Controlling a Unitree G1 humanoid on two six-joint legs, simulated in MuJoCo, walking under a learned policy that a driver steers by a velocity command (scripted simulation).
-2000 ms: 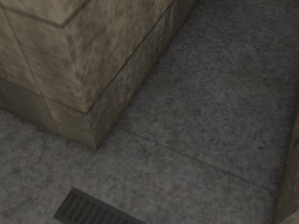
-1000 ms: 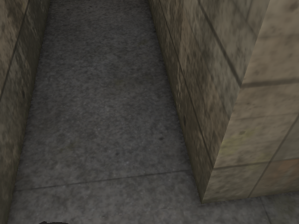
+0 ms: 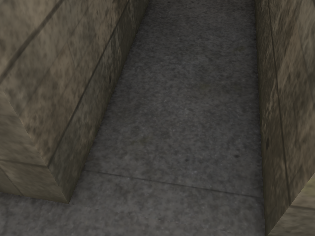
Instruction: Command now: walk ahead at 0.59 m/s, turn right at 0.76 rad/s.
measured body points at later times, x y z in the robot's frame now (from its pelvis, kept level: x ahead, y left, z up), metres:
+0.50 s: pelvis +0.19 -0.11 -0.02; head +0.22 -0.14 +0.43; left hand +0.40 +0.12 -0.11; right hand +0.27 -0.42 -0.11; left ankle +0.36 -0.10 -0.72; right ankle +0.11 -0.14 -0.74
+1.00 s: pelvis +0.18 -0.15 -0.01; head +0.22 -0.19 +0.44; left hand +0.20 +0.16 -0.09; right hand +0.40 -0.43 -0.10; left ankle +0.20 +0.03 -0.60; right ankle +0.20 -0.30 -0.75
